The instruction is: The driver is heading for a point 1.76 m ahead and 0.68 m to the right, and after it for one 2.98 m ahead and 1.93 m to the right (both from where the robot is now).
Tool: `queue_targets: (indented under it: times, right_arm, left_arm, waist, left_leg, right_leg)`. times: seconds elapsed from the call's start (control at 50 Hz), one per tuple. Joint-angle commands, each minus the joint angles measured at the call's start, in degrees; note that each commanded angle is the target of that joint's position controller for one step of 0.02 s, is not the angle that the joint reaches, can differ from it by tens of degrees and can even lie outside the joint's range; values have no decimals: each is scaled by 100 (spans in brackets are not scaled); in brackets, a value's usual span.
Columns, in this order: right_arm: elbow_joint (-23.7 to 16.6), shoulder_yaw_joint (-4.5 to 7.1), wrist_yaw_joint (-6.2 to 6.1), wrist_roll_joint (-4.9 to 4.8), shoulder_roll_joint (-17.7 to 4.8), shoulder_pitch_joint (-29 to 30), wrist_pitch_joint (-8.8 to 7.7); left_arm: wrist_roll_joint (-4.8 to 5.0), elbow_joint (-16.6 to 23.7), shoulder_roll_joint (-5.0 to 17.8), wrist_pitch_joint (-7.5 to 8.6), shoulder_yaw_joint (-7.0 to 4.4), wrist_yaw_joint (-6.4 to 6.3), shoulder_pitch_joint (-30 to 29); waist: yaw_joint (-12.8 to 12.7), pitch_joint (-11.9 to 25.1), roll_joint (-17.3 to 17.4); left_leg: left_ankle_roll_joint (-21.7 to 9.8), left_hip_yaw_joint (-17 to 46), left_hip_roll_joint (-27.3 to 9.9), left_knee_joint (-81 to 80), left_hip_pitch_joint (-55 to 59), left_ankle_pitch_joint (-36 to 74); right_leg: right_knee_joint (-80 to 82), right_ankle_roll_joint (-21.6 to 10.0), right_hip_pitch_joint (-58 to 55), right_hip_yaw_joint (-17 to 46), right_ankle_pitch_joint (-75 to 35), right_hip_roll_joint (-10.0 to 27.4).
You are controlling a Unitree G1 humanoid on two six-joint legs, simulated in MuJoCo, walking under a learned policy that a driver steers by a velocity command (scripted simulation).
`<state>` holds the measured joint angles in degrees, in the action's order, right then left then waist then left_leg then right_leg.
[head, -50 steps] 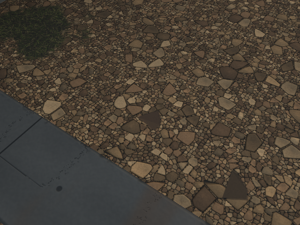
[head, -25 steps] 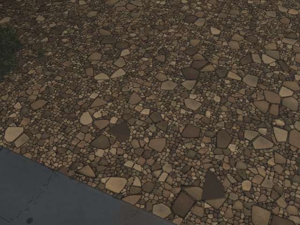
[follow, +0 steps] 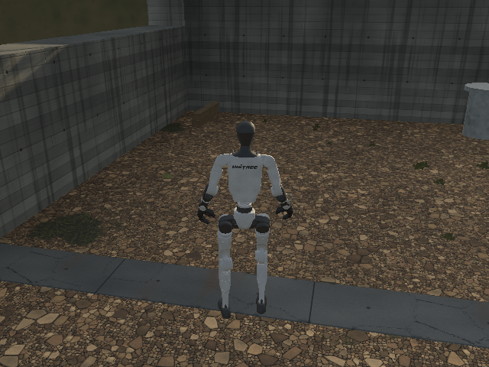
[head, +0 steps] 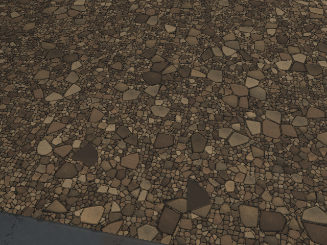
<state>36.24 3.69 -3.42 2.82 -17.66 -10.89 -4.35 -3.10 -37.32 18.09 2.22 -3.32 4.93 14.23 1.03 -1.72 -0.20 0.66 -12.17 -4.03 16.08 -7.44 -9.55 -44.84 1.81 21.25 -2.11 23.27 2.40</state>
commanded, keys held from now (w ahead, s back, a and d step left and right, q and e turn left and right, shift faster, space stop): e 0.58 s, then w+e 0.28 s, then w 0.14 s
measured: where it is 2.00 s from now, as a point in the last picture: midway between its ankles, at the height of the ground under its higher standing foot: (240, 236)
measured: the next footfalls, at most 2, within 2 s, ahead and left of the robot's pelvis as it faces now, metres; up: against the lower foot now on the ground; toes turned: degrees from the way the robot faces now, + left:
right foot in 0.08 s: +0.03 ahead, -0.12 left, +0.00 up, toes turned -5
left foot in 0.62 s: +0.10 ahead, +0.09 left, +0.00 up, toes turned -23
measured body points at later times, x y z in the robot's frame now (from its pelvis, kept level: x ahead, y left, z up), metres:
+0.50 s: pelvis +0.02 -0.03 +0.00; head +0.05 -0.05 +0.45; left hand +0.23 +0.20 -0.08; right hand +0.06 -0.34 -0.11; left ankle +0.06 +0.11 -0.72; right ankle -0.01 -0.12 -0.75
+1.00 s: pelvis +0.11 -0.04 +0.00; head +0.12 -0.05 +0.45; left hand +0.37 +0.07 -0.12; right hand -0.02 -0.24 -0.14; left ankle +0.06 +0.10 -0.75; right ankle +0.14 -0.25 -0.69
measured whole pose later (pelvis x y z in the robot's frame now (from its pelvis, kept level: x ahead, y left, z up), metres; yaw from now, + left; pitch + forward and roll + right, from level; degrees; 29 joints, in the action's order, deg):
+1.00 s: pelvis +0.11 -0.04 +0.00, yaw -33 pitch +2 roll +0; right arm 48.7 -0.8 1.9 3.9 -12.8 -23.6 -6.6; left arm -3.8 -44.8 13.4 2.7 -1.5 4.8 10.3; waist 4.4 0.9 0.4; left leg -1.8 -10.2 0.2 5.4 5.6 -13.4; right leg -44.4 0.3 37.3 1.4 2.2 4.0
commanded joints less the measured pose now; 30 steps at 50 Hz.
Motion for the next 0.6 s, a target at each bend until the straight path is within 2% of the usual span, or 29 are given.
queue_targets:
  times: [0.02, 0.04, 0.06, 0.08, 0.1, 0.12, 0.14, 0.16, 0.18, 0.2, 0.22, 0.24, 0.28, 0.32, 0.38, 0.44, 0.5, 0.54, 0.58, 0.6]
  right_arm:
    - [-348, 462, 24, 70, -1323, 126, 80]
    - [-331, 412, 87, 69, -1205, 284, 120]
    - [-249, 313, 145, 94, -970, 297, 125]
    - [-120, 200, 186, 103, -658, 151, 112]
    - [-385, 44, 151, 64, -74, -192, 77]
    - [-576, 7, 116, 43, -204, 106, -103]
    - [-430, 50, 121, 7, -425, 463, -156]
    - [-347, 147, 64, -26, -700, 509, -147]
    - [-246, 245, 19, 38, -942, 334, -126]
    - [-236, 209, 4, 82, -870, 324, -102]
    - [-236, 152, 22, 101, -754, 241, -77]
    - [-164, 135, 46, 73, -710, 107, -38]
    - [4, 82, 141, 4, -619, -123, 59]
    - [119, 26, 201, -31, -577, -170, 158]
    - [214, -57, 191, -40, -589, -97, 244]
    - [230, -126, 145, -41, -627, 37, 194]
    - [246, -169, 123, -73, -663, 58, 102]
    - [280, -174, 150, -135, -692, -86, 49]
    - [286, -170, 212, -277, -716, -213, -1]
    - [258, -155, 230, -270, -777, -319, -36]
  left_arm:
    - [162, 305, 418, 62, -86, 186, 13]
    - [193, 280, 534, 115, -156, 155, 107]
    - [217, 303, 706, 180, -264, 98, 129]
    - [196, 324, 892, 231, -380, 35, 292]
    - [258, 409, 1620, 289, -579, -135, 563]
    - [190, 485, 1820, 389, -630, -194, 814]
    - [6, 246, 1438, 524, -590, -305, 870]
    - [38, 189, 1175, 556, -529, -325, 760]
    - [137, 235, 929, 515, -414, -319, 568]
    - [221, 248, 796, 476, -341, -308, 351]
    - [222, 343, 796, 422, -312, -304, 114]
    - [185, 429, 811, 390, -298, -306, -38]
    - [107, 502, 908, 388, -305, -276, -81]
    - [84, 518, 964, 422, -324, -224, 24]
    - [107, 553, 997, 439, -355, -144, 137]
    - [117, 543, 1004, 410, -361, -126, 231]
    - [111, 525, 1010, 355, -339, -152, 136]
    - [100, 509, 1056, 296, -329, -150, -102]
    - [86, 411, 1041, 203, -276, -129, -314]
    - [49, 319, 928, 146, -218, -131, -243]
  waist:
    - [118, 387, 546]
    - [-6, 414, 531]
    - [-73, 487, 515]
    - [-196, 667, 302]
    - [-5, 1245, -1048]
    - [-304, 1134, -860]
    - [-479, 519, -514]
    - [-423, 433, -636]
    - [-265, 543, -640]
    - [-91, 451, -609]
    - [71, 429, -527]
    - [136, 470, -477]
    - [153, 522, -452]
    - [59, 509, -454]
    - [-137, 468, -495]
    - [-340, 505, -532]
    - [-395, 591, -578]
    - [-264, 619, -538]
    - [-66, 567, -479]
    - [-7, 649, -438]
  left_leg:
    - [-1275, 919, -1680, -235, 872, 1297]
    - [-1194, 895, -1703, -76, 607, 798]
    - [-991, 846, -1623, 118, 223, 228]
    - [-651, 603, -1359, 540, -156, -254]
    - [104, -341, -372, 2026, -974, -1566]
    - [330, 501, 266, 2729, -2157, -2923]
    - [278, 1201, 130, 3268, -2745, -2804]
    - [265, 1307, 62, 3930, -2847, -2625]
    - [244, 1429, 51, 4347, -2733, -2520]
    - [214, 1536, 18, 4549, -2520, -2347]
    - [219, 1558, 41, 4497, -2273, -2029]
    - [242, 1521, 122, 4410, -2142, -1639]
    - [345, 1444, 224, 4118, -2001, -1069]
    - [460, 1409, 237, 3594, -1966, -874]
    - [491, 1473, 189, 3002, -1964, -991]
    - [421, 1477, 239, 2564, -2022, -1202]
    - [328, 1434, 390, 2138, -1853, -1211]
    - [200, 1330, 533, 1533, -1362, -906]
    - [-48, 1166, 670, 468, -513, 120]
    - [-250, 1246, 472, 267, -9, 385]
  right_leg:
    - [1419, -162, 14, -23, -703, 90]
    - [1901, -361, -397, -95, -1323, -62]
    - [2150, -619, -916, -152, -1952, -260]
    - [2339, -979, -1539, 50, -2774, -167]
    - [2430, -2242, -2626, 1695, -5504, 1145]
    - [2743, -2989, -2953, 3190, -4845, 1884]
    - [2886, -2552, -2704, 2818, -4017, 1696]
    - [2888, -2222, -2545, 2371, -3896, 1425]
    - [2895, -2104, -2319, 2198, -4106, 1384]
    - [2972, -1969, -1867, 2031, -4179, 1324]
    - [3098, -1885, -1487, 1898, -4067, 1199]
    - [3143, -1870, -1346, 1813, -4042, 1100]
    - [3126, -1896, -1279, 1743, -4078, 975]
    - [3067, -1886, -1369, 1826, -3842, 902]
    - [2925, -1932, -1502, 2244, -3237, 987]
    - [2754, -2000, -1685, 2713, -2863, 1043]
    - [2632, -1976, -1713, 3028, -2860, 992]
    - [2504, -1885, -1473, 3061, -2925, 851]
    - [2402, -1699, -987, 3051, -2759, 587]
    - [2306, -1468, -681, 3039, -1939, 388]
Keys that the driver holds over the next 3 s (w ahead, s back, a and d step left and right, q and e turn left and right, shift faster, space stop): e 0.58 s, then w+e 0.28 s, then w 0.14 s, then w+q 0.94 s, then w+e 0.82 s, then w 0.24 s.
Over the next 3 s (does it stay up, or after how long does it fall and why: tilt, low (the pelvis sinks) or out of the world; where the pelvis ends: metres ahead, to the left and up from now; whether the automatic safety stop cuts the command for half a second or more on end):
stays up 1.15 -0.48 -0.18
